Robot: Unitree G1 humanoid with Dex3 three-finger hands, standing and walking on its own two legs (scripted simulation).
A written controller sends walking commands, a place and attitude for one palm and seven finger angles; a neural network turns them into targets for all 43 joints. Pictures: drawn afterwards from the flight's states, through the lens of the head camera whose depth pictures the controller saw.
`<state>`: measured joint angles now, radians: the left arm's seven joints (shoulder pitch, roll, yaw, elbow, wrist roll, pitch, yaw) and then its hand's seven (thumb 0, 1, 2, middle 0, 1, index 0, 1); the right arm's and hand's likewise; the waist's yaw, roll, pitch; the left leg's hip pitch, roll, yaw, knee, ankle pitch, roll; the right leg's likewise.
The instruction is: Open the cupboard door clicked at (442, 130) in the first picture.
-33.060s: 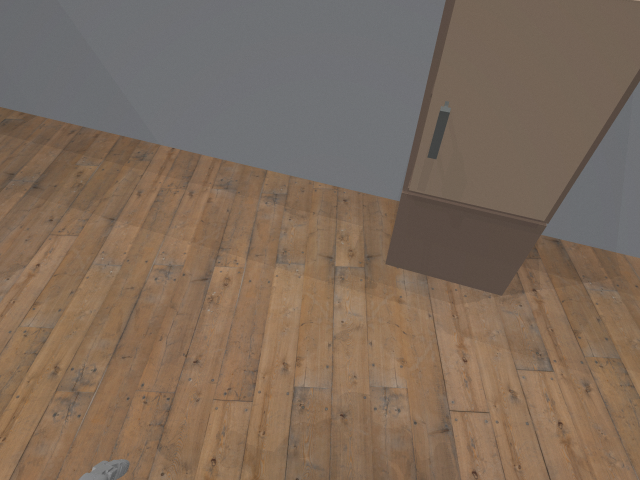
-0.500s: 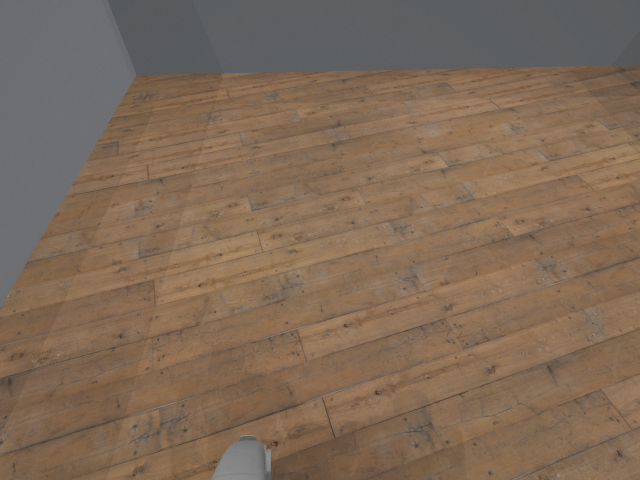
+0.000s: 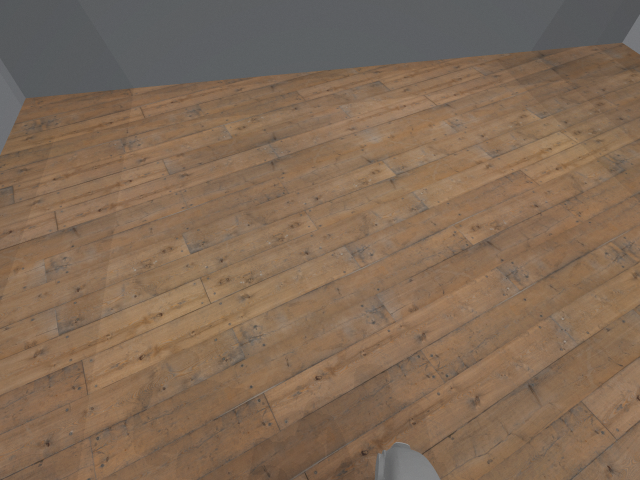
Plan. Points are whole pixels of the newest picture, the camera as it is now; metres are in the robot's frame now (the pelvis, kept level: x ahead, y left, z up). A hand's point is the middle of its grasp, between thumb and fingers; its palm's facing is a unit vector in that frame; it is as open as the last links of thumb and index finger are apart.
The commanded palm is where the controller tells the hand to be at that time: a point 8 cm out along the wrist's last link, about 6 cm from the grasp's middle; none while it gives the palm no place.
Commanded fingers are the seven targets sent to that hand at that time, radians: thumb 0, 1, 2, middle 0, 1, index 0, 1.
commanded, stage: turn to face it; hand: left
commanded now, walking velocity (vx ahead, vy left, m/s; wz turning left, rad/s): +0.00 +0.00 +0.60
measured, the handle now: out of the picture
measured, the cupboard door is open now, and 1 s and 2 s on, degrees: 43 43 43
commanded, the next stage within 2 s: none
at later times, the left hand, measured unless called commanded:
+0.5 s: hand out of the picture +0.13 +0.19 -0.20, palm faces +0.28 -0.95 -0.15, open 7.3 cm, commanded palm none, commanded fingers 0.00 0.90 0.90 -0.20 -0.30 -0.20 -0.30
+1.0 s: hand out of the picture +0.10 +0.15 -0.15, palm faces +0.51 -0.80 -0.30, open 7.4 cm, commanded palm none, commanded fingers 0.00 0.90 0.90 -0.20 -0.30 -0.20 -0.30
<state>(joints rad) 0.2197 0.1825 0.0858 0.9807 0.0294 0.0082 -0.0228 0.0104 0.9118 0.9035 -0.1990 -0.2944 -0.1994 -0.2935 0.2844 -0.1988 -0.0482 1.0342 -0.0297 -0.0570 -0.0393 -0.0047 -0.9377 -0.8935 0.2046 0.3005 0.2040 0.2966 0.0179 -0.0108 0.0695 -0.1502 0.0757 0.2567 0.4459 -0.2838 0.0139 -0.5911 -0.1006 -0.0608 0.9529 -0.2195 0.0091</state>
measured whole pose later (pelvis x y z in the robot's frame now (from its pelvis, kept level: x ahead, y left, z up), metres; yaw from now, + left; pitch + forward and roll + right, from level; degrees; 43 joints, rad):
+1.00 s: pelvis +0.13 -0.07 +0.00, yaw +32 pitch +1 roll +3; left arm 0.18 0.17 0.04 0.90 0.02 0.01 0.02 0.01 0.91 0.90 -0.20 -0.30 -0.20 -0.29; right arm 0.16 -0.28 -0.10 0.94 -0.02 0.07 0.01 0.01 -0.90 -0.89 0.20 0.30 0.20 0.30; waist -0.02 0.05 0.09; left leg -0.53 -0.02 0.00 1.15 -0.44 -0.06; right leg -0.26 -0.07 -0.12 0.54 -0.30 -0.03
